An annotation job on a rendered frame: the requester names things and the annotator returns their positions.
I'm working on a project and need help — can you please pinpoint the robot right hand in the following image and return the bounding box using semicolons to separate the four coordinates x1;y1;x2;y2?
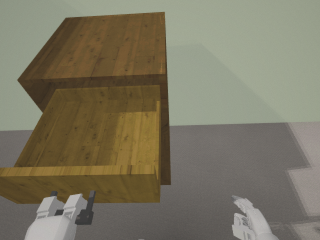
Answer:
231;195;273;240

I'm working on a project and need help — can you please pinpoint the cabinet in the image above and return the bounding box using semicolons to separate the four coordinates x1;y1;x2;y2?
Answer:
17;12;171;185

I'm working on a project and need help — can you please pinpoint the robot left hand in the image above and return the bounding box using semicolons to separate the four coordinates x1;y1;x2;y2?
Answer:
24;193;88;240

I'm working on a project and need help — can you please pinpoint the handle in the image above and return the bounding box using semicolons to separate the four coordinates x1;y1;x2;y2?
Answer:
50;190;96;225

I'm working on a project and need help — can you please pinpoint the drawer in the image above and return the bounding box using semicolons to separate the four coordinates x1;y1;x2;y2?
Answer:
0;85;161;204

